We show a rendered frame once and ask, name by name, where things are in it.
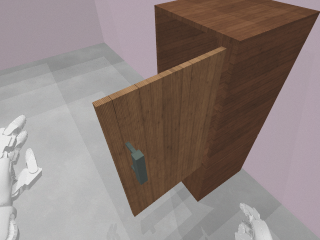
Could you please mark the cupboard door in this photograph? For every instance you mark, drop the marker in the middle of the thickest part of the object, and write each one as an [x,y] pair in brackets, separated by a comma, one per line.
[167,117]

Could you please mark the robot right hand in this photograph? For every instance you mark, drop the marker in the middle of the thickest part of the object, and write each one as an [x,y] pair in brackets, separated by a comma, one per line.
[257,230]

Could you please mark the handle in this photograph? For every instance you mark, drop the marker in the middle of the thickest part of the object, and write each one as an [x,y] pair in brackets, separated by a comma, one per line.
[139,165]

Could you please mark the robot left forearm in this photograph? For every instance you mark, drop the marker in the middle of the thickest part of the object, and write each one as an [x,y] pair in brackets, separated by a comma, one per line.
[8,227]

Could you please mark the robot left hand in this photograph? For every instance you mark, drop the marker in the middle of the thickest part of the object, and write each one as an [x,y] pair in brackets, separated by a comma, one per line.
[11,142]

